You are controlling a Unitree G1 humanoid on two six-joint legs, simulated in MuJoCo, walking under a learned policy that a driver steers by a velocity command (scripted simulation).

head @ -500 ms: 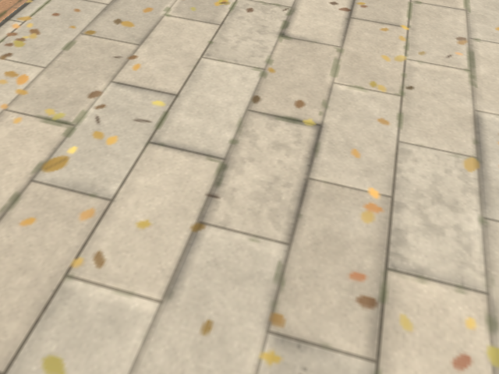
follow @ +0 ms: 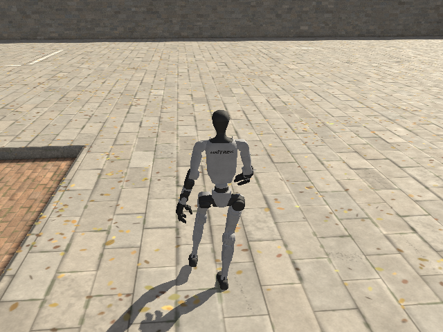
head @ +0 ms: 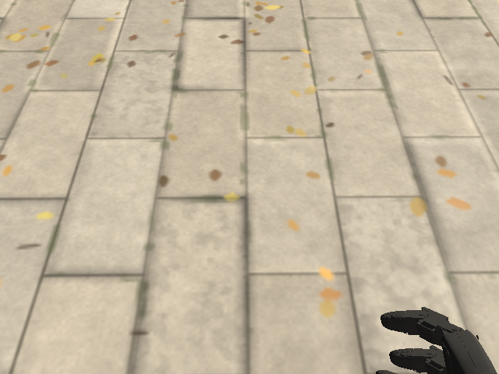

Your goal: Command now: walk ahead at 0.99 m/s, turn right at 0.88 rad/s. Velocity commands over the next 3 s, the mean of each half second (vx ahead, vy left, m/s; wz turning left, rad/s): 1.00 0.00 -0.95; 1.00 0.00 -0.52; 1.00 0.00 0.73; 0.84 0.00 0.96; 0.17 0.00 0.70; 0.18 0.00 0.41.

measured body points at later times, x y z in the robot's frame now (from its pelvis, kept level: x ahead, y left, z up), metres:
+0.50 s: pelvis +0.44 +0.03 +0.00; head +0.47 +0.01 +0.44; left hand +0.80 +0.11 -0.04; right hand +0.24 -0.20 -0.12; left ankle +0.36 +0.20 -0.73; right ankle +0.54 -0.12 -0.66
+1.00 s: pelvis +0.84 -0.24 -0.01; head +0.87 -0.26 +0.44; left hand +1.03 -0.02 -0.14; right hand +0.84 -0.55 -0.10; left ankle +1.11 -0.31 -0.69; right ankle +0.67 -0.13 -0.73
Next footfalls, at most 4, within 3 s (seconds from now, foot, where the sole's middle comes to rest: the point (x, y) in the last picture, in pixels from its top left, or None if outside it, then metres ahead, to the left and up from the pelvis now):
0.18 left None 0.40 0.19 -0.77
0.64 right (335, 313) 0.70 -0.16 -0.77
1.08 left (394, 205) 1.12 -0.37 -0.77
1.50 right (486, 157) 1.39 -0.74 -0.77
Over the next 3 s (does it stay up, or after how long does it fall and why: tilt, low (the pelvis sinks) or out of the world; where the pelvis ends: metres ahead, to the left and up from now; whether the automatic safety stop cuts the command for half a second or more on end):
stays up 1.93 -0.66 0.00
